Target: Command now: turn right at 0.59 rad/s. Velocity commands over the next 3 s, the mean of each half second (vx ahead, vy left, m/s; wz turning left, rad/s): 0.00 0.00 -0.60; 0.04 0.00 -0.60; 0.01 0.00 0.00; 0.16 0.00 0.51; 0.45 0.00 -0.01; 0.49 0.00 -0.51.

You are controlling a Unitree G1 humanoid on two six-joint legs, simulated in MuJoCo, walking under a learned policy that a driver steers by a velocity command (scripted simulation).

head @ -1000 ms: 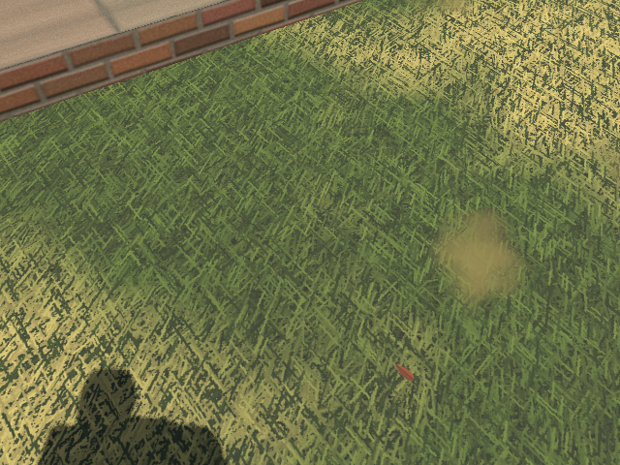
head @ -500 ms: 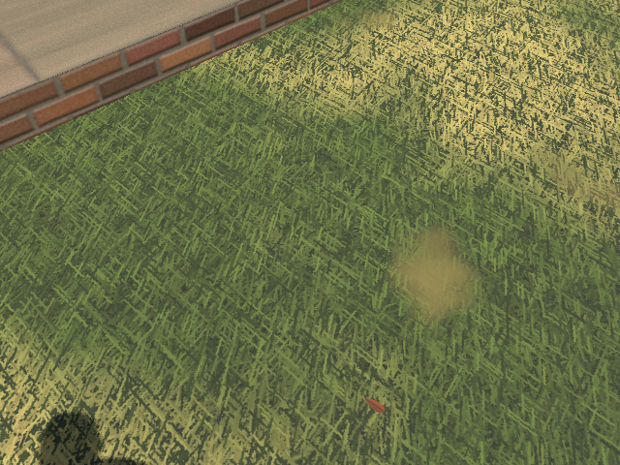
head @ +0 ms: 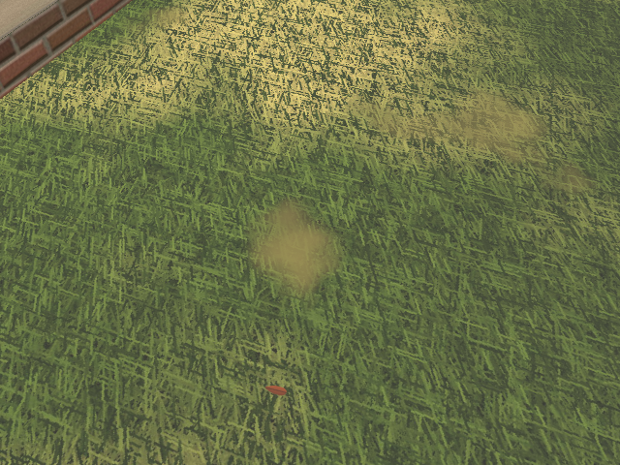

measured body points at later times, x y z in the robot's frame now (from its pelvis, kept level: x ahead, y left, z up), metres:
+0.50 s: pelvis +0.00 +0.00 +0.01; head +0.03 -0.01 +0.46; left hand +0.16 +0.25 -0.11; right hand +0.07 -0.31 -0.09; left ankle +0.04 +0.11 -0.71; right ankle -0.02 -0.09 -0.73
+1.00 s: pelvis +0.01 -0.01 +0.01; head +0.04 -0.03 +0.45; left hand +0.29 +0.13 -0.10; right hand -0.09 -0.29 -0.11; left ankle +0.05 +0.10 -0.73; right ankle -0.04 -0.09 -0.71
